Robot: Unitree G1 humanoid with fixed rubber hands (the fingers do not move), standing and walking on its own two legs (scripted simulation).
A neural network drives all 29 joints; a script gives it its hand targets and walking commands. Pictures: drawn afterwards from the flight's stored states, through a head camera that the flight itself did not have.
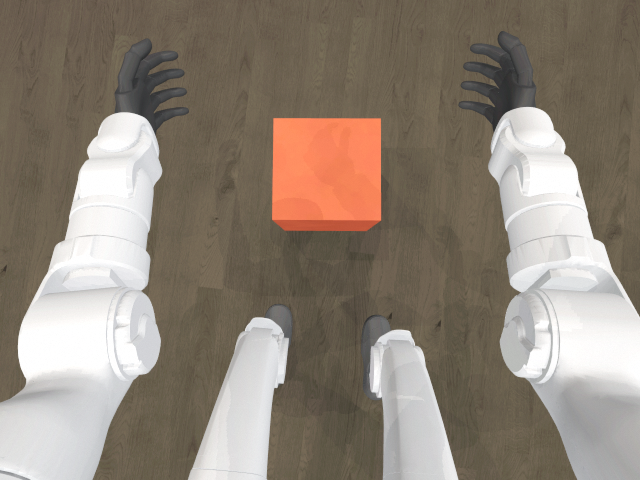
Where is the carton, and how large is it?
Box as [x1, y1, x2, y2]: [272, 118, 380, 230]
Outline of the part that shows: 274,118 272,219 285,230 366,230 380,220 380,119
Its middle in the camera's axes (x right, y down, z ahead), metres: +0.02 -0.13 +0.87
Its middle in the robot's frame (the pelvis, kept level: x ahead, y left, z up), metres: +0.52 +0.03 -0.53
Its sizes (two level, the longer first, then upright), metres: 0.210 0.200 0.250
